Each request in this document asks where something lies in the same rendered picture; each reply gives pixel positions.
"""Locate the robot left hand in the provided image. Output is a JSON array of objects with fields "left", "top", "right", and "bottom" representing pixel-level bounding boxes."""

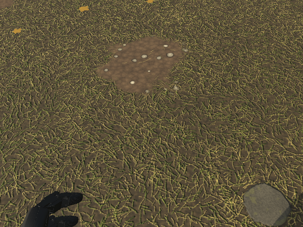
[{"left": 21, "top": 191, "right": 83, "bottom": 227}]

